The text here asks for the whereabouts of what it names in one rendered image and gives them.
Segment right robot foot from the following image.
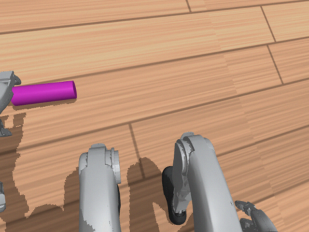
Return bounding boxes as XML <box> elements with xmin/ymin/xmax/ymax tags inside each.
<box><xmin>162</xmin><ymin>166</ymin><xmax>186</xmax><ymax>225</ymax></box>

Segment right robot hand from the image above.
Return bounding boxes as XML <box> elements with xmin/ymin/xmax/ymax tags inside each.
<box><xmin>235</xmin><ymin>201</ymin><xmax>277</xmax><ymax>232</ymax></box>

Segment bottle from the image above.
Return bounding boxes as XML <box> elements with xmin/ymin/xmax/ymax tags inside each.
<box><xmin>11</xmin><ymin>81</ymin><xmax>77</xmax><ymax>106</ymax></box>

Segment left robot hand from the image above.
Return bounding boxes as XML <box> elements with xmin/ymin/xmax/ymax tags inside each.
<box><xmin>0</xmin><ymin>71</ymin><xmax>21</xmax><ymax>137</ymax></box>

